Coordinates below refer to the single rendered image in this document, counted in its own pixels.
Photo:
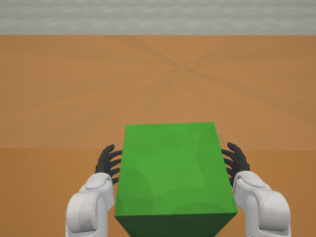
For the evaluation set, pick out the right robot hand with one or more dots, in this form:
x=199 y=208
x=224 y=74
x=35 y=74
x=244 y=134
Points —
x=238 y=164

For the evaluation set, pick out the left robot hand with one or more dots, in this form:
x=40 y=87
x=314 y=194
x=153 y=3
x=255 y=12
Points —
x=104 y=164

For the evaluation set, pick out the carton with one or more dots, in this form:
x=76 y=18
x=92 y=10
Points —
x=173 y=181

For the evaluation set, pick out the left robot forearm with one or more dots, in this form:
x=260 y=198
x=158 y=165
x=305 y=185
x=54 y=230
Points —
x=87 y=211

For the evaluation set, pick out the right robot forearm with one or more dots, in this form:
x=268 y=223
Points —
x=267 y=213

